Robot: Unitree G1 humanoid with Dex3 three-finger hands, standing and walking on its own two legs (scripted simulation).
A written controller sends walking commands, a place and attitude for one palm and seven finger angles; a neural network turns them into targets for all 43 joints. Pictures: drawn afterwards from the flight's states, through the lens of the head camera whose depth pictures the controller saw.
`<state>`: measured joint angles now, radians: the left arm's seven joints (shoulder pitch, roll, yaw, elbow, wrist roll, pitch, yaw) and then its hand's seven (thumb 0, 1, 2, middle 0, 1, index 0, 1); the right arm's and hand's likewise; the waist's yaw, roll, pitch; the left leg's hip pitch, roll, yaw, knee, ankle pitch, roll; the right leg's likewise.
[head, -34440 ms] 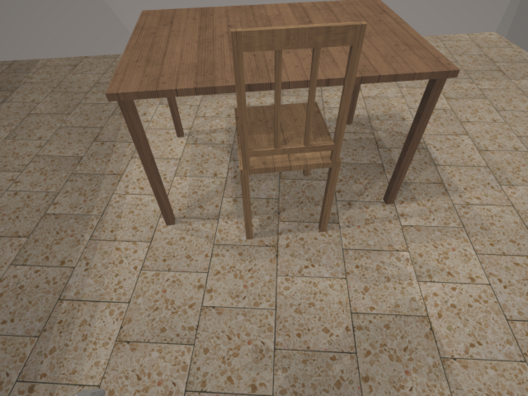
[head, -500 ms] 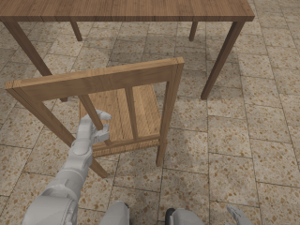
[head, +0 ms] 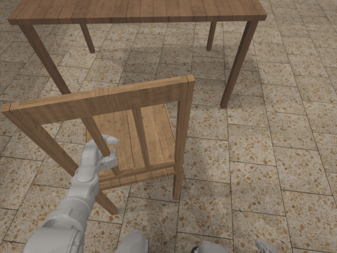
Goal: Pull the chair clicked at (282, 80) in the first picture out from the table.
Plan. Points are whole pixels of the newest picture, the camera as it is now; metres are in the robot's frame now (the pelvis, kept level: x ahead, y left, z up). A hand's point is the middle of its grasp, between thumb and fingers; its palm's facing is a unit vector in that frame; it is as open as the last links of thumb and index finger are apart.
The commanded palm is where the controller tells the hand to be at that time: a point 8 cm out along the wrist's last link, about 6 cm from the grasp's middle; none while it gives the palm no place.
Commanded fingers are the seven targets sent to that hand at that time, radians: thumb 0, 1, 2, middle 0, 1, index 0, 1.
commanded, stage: stop walking, hand still on the chair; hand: left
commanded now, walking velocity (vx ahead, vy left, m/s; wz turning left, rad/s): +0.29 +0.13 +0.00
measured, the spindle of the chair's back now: (105, 151) +0.37 +0.19 -0.05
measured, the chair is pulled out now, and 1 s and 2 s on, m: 0.57 0.67 0.67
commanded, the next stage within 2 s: open the thumb and straighten the fingers in 1.10 s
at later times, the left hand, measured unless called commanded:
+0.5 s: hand (103, 197) +0.25 +0.17 -0.06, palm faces +0.08 -0.98 -0.19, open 5.2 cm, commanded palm +0.22 +0.22 -0.03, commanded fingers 0.00 0.90 0.90 -0.50 -1.45 -0.50 -1.45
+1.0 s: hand (103, 196) +0.25 +0.17 -0.05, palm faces +0.11 -0.97 -0.19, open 5.3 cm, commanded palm +0.22 +0.22 -0.03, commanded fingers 0.00 0.90 0.90 -0.50 -1.45 -0.50 -1.45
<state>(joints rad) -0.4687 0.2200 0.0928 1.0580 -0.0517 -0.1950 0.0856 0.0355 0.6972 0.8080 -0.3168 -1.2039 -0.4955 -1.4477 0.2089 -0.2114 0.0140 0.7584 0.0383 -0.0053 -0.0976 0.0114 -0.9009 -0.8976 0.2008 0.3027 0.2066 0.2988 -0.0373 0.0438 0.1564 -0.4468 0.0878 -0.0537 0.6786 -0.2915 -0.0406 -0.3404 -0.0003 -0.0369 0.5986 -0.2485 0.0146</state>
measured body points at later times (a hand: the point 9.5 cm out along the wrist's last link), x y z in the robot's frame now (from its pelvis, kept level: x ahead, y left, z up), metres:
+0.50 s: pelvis -0.01 +0.01 +0.00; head -0.02 +0.01 +0.45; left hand +0.24 +0.23 -0.04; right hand +0.11 -0.22 -0.11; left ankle +0.08 +0.15 -0.72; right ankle +0.04 -0.13 -0.72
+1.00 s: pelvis +0.03 +0.01 +0.02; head +0.04 +0.01 +0.47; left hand +0.24 +0.23 -0.04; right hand +0.18 -0.23 -0.09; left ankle +0.08 +0.15 -0.72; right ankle +0.04 -0.13 -0.72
